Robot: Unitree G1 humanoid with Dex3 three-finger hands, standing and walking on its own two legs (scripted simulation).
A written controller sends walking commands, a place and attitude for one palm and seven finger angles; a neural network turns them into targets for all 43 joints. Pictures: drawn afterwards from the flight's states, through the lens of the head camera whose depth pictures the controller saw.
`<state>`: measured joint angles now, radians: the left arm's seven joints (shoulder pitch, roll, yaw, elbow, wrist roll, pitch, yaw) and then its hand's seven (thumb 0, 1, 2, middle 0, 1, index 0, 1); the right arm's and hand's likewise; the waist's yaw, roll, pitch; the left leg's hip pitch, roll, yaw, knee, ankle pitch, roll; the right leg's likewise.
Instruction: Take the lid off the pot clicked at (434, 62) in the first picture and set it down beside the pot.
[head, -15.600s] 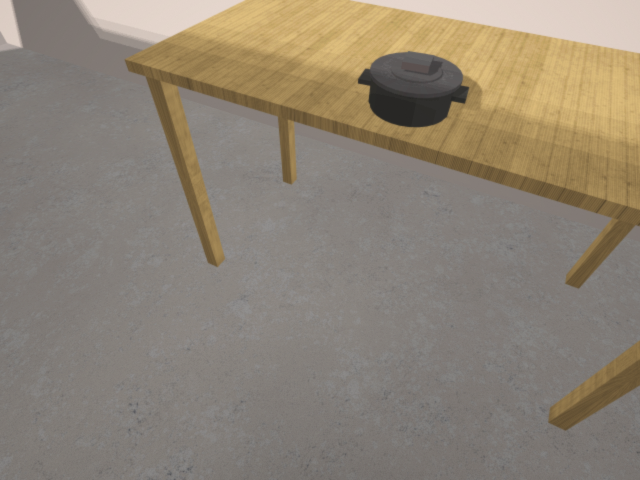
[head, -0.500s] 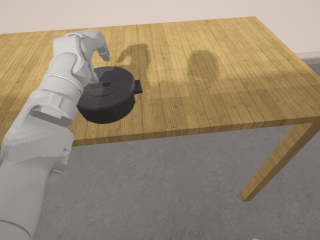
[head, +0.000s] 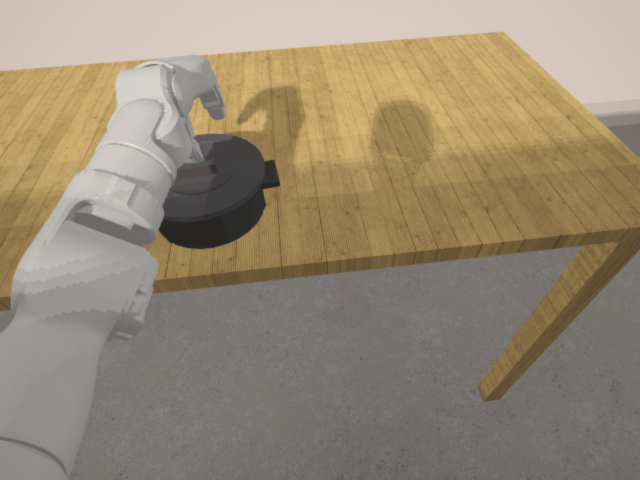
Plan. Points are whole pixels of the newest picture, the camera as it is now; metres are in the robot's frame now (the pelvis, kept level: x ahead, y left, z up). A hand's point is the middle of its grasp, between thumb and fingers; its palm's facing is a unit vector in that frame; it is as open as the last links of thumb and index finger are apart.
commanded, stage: move the open hand above the knob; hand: left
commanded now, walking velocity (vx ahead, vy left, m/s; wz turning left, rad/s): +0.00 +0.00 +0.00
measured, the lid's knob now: (195, 160) +0.50 +0.15 +0.15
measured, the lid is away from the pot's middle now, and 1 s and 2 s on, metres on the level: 0.00 0.00 0.01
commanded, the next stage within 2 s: lower the open fingers around the knob in 0.62 s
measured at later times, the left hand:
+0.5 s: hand (172, 135) +0.47 +0.16 +0.22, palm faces -0.28 -0.07 -0.96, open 10.4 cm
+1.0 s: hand (178, 148) +0.46 +0.15 +0.20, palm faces -0.38 -0.14 -0.91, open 10.4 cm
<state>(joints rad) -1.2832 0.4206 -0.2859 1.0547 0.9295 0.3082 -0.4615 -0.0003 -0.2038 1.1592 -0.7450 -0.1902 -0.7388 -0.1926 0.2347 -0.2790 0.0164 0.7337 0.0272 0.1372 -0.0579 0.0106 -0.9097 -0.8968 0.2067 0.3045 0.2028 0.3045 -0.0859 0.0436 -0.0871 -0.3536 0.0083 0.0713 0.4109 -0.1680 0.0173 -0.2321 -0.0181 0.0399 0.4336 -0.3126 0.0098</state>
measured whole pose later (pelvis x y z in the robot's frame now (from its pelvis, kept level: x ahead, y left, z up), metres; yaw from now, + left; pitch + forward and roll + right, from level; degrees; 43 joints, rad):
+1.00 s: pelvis -0.01 +0.00 +0.00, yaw +1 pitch +6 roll +1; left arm -1.30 0.39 -0.32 1.11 0.89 0.37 -0.53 0.00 -0.20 1.16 -0.74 -0.19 -0.74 -0.19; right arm 0.23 -0.28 0.02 0.74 0.02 0.13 -0.05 0.01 -0.91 -0.90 0.21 0.30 0.20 0.30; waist -0.08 0.04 -0.09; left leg -0.36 0.00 0.06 0.42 -0.16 0.02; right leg -0.23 -0.03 0.03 0.44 -0.31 0.02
